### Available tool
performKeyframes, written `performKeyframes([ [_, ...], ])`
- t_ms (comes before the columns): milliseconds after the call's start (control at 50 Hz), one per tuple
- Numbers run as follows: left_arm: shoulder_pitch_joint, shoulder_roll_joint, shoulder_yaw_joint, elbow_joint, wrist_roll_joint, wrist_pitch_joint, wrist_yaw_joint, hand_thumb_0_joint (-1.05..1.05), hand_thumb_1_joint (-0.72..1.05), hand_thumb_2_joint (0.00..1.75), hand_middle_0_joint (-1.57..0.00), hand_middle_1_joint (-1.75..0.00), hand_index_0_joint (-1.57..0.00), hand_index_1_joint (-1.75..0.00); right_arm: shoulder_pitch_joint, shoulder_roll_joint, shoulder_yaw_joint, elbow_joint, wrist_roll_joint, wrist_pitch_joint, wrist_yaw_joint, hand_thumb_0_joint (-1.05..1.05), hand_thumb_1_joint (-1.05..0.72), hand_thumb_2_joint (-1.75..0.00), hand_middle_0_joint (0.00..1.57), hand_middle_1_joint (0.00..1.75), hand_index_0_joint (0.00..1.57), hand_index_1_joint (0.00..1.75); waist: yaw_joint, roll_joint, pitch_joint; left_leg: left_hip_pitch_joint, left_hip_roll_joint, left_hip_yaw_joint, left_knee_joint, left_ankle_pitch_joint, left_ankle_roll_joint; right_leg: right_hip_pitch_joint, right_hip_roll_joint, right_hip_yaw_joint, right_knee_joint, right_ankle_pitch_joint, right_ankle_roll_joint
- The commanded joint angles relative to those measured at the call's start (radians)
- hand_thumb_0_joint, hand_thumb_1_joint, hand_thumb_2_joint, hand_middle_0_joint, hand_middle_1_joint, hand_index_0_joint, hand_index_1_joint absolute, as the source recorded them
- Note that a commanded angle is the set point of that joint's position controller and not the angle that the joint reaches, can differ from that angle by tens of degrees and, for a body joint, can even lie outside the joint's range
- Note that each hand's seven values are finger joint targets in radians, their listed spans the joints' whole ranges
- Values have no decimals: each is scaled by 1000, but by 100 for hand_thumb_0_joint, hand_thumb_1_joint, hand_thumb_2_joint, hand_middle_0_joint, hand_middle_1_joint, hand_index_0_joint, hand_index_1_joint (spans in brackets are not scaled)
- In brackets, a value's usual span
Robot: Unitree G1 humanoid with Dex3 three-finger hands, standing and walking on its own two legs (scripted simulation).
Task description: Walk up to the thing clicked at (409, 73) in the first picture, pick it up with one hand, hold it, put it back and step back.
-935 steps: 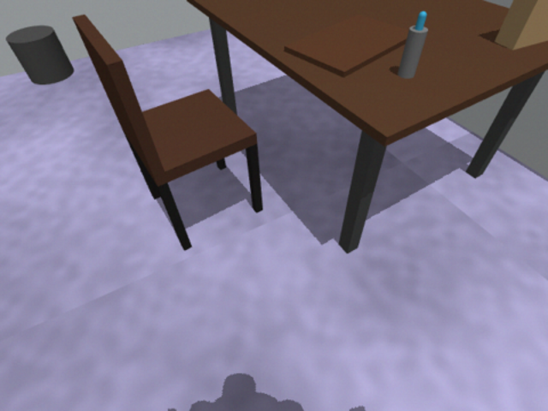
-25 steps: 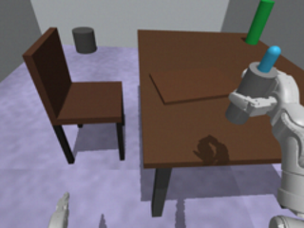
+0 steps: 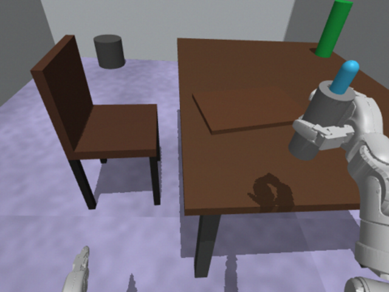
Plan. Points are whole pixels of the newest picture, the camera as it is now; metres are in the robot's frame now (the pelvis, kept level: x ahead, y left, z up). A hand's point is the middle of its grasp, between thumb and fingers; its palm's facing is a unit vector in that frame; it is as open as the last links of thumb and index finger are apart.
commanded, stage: hold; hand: right
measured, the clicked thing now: (323, 113) +0.33 -0.17 +0.27
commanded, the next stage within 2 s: crouch in 0.36 s
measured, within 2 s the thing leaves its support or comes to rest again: neither
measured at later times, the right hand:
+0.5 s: hand (319, 110) +0.35 -0.18 +0.27, palm faces +0.15 +0.99 -0.01, open 8.5 cm
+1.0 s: hand (298, 120) +0.42 -0.19 +0.19, palm faces +0.19 +0.98 +0.01, open 8.5 cm
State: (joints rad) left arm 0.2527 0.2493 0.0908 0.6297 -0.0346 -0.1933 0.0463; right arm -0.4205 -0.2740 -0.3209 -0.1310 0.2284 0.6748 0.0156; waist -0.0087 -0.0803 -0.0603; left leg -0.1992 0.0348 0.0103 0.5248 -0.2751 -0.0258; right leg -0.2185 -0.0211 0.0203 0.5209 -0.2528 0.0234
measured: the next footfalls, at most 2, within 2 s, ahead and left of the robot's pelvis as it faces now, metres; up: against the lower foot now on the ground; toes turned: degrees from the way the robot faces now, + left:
none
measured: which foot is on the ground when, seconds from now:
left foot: down 0.00-1.00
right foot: down 0.00-1.00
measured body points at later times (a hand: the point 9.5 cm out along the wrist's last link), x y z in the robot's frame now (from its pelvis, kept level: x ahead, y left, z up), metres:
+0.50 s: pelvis +0.00 +0.00 +0.00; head -0.04 +0.03 +0.45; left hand +0.17 +0.26 -0.08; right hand +0.33 -0.23 +0.27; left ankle +0.01 +0.13 -0.73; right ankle +0.02 -0.14 -0.73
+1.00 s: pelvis -0.01 +0.00 +0.00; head -0.01 +0.01 +0.45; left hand +0.13 +0.27 -0.08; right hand +0.41 -0.25 +0.19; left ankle +0.01 +0.13 -0.73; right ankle +0.02 -0.14 -0.73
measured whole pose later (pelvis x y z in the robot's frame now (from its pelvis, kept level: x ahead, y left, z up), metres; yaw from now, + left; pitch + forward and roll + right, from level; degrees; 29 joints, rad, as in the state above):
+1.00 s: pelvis -0.01 +0.00 +0.00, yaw +1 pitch +1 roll +0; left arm 0.25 0.24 0.09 0.66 -0.01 -0.26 0.04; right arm -0.71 -0.35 -0.34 0.55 0.14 0.32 0.02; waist 0.04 -0.03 -0.03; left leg -0.33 0.02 -0.01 0.56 -0.26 -0.03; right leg -0.34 -0.03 0.00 0.57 -0.25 0.02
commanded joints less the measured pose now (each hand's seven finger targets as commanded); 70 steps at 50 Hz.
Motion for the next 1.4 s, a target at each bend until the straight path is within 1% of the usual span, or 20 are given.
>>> performKeyframes([
  [0, -167, 136, 55, -176, -2, -62, 10, 0, -56, 6, -5, -5, -5, -6, -418, -199, -50, -201, 4, -69, -4, 0, -25, -132, 132, 146, 137, 146, 4, 78, -165, -22, -35, 53, -105, 127, 13, 94, 28, -31, -69, 103, -35],
  [60, -173, 98, 17, -177, -4, -60, 5, 0, -56, 6, -5, -5, -5, -6, -452, -184, -25, -234, 7, -69, 2, 0, -28, -133, 133, 146, 137, 146, 0, 82, -168, -16, -39, 57, -100, 131, 14, 85, 27, -29, -65, 113, -33],
  [280, -143, 141, 61, -166, -3, -59, -3, 0, -56, 5, -5, -5, -5, -6, -484, -214, -55, -159, 4, -45, 0, 0, -28, -134, 133, 147, 138, 147, 4, 91, -187, -11, -39, 62, -94, 184, 15, 99, 25, -24, -62, 167, -31],
  [320, -159, 101, 15, -180, -4, -58, -7, 0, -56, 6, -5, -5, -5, -6, -498, -212, -53, -176, 5, -47, 0, 0, -27, -133, 132, 146, 137, 146, -6, 93, -194, -4, -33, 56, -99, 186, 10, 102, 32, -31, -56, 164, -35],
  [360, -143, 131, 60, -153, -4, -59, -3, 0, -56, 6, -5, -5, -5, -6, -483, -223, -66, -164, 5, -49, -3, 0, -26, -134, 132, 146, 137, 146, 0, 85, -186, -7, -34, 55, -97, 181, 12, 98, 31, -31, -57, 159, -34],
  [460, -167, 97, 14, -162, -7, -56, -9, 0, -56, 6, -4, -4, -4, -5, -462, -200, -51, -147, 5, -42, -1, 0, -26, -132, 135, 146, 139, 146, -9, 85, -175, 0, -31, 53, -102, 174, 11, 85, 32, -31, -58, 150, -37],
  [500, -172, 130, 44, -179, -6, -55, -2, 0, -55, 5, -4, -5, -4, -5, -469, -211, -51, -118, -1, -41, -1, 0, -25, -135, 136, 149, 140, 149, 5, 116, -168, -14, -34, 52, -103, 176, 8, 92, 29, -32, -58, 150, -38],
  [580, -171, 101, 17, -164, -3, -64, -1, 0, -55, 5, -4, -5, -4, -5, -505, -201, -40, -68, -5, -63, 3, 0, -23, -135, 135, 149, 140, 149, 9, 91, -149, -26, -36, 51, -110, 126, 10, 75, 25, -27, -73, 101, -37],
  [620, -117, 135, 59, -120, 2, -68, 3, 0, -56, 5, -4, -5, -4, -5, -511, -212, -53, 15, -13, -80, -3, 0, -24, -137, 137, 151, 142, 151, 36, 114, -145, -49, -36, 48, -105, 143, 6, 80, 24, -32, -67, 106, -41],
  [720, -150, 98, 23, -202, 6, -104, 3, 0, -56, 6, -5, -5, -4, -5, -655, -222, -34, 123, -45, -190, -6, 0, -26, -135, 136, 149, 141, 149, 55, 102, -192, -66, -34, 39, -94, 142, 4, 80, 21, -34, -56, 94, -41],
  [840, -83, 128, 52, -146, 13, -118, -1, 0, -56, 6, -5, -5, -4, -5, -752, -298, -63, 339, -76, -344, -7, 0, -29, -139, 138, 152, 143, 152, 54, 60, -220, -96, -32, 23, -68, 142, 9, 52, 15, -34, -37, 88, -35],
  [860, -104, 76, 13, -149, 13, -123, -10, 0, -57, 7, -5, -5, -4, -6, -775, -252, -23, 350, -79, -375, 0, 0, -29, -139, 138, 152, 143, 152, 50, 38, -229, -89, -35, 26, -58, 154, 12, 44, 15, -35, -35, 105, -30],
  [900, -81, 140, 67, -113, 17, -124, 1, 0, -57, 7, -5, -5, -4, -6, -763, -337, -86, 449, -85, -419, -1, 0, -28, -140, 137, 152, 142, 152, 46, 52, -249, -102, -36, 20, -54, 138, 13, 33, 10, -31, -27, 88, -31],
  [960, -141, 101, 23, -137, 23, -134, -4, 0, -57, 7, -5, -5, -4, -5, -829, -319, -57, 503, -93, -502, 5, 0, -23, -139, 136, 151, 141, 151, 39, 56, -273, -98, -43, 22, -40, 125, 16, -3, 5, -29, -24, 81, -27],
  [1020, -149, 129, 27, -184, 25, -134, 5, 0, -57, 7, -5, -4, -4, -5, -828, -359, -81, 614, -96, -567, 8, 0, -23, -137, 135, 150, 140, 150, 47, 81, -327, -86, -46, 19, -31, 149, 15, -8, 3, -28, -8, 102, -28],
  [1040, -164, 63, -38, -185, 25, -133, -3, 0, -57, 7, -5, -4, -4, -5, -852, -331, -51, 618, -100, -592, 12, 0, -23, -137, 135, 150, 140, 150, 38, 63, -325, -81, -44, 15, -24, 166, 15, -12, 5, -35, -3, 119, -25],
  [1060, -143, 55, -28, -173, 25, -130, 1, 0, -57, 7, -5, -4, -4, -5, -906, -352, -59, 594, -101, -620, 13, 0, -22, -138, 135, 150, 140, 150, 49, 54, -365, -75, -43, 10, -20, 187, 13, 0, 7, -38, 6, 137, -27],
  [1080, -136, 127, 32, -204, 24, -125, 13, 0, -57, 7, -5, -4, -4, -5, -879, -405, -99, 667, -101, -630, 10, 0, -22, -137, 135, 150, 140, 150, 58, 80, -385, -73, -43, 8, -21, 196, 10, 2, 9, -39, 11, 140, -30],
  [1220, -66, 59, -31, -180, 29, -92, 1, 0, -57, 6, -5, -4, -4, -5, -901, -397, -71, 800, -112, -742, 31, 0, -19, -136, 133, 148, 138, 148, 90, 64, -321, -135, -42, -1, -17, 199, 7, -57, 13, -47, 23, 121, -38],
  [1380, -44, 121, 1, -271, 28, -61, 6, 0, -55, 5, -5, -5, -5, -4, -961, -452, -77, 859, -110, -832, 58, 0, -21, -134, 131, 146, 136, 146, 117, 11, -396, -175, -52, 6, 11, 214, 14, -26, 4, -39, 48, 136, -30],
])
